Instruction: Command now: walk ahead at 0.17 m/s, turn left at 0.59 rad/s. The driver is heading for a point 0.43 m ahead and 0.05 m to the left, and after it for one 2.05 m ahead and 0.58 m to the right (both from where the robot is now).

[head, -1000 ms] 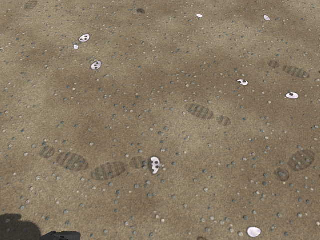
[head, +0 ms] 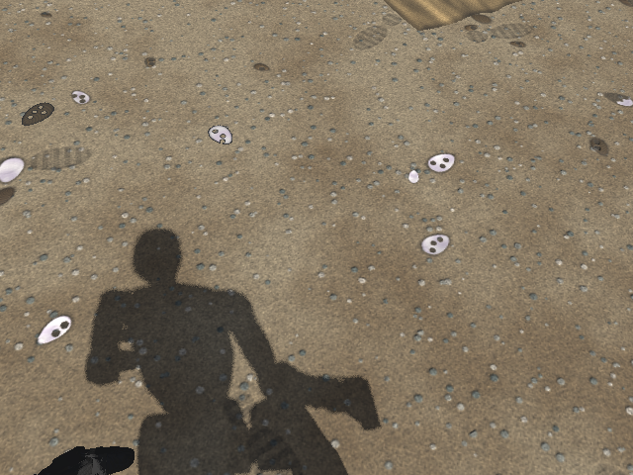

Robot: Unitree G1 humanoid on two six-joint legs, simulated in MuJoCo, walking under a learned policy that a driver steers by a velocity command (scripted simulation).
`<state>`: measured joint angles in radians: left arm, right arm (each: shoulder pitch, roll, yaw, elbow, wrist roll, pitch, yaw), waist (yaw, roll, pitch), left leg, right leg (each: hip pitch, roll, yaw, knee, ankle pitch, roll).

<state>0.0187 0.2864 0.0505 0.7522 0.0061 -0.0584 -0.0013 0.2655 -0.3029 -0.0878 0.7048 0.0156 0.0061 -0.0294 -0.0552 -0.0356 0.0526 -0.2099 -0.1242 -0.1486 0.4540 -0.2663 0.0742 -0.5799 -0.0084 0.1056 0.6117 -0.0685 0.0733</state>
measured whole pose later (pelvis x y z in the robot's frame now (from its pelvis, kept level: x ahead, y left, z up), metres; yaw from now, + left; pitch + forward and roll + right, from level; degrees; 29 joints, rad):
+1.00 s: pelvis +0.24 +0.08 +0.00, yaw +14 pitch +1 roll +1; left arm 0.16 0.29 0.06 0.80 -0.02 0.06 0.01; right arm 0.11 -0.25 -0.06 0.73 -0.02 0.01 -0.03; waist 0.01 -0.01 0.04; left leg -0.26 0.01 0.16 0.45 -0.21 0.04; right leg -0.39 -0.07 -0.02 0.81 -0.43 0.05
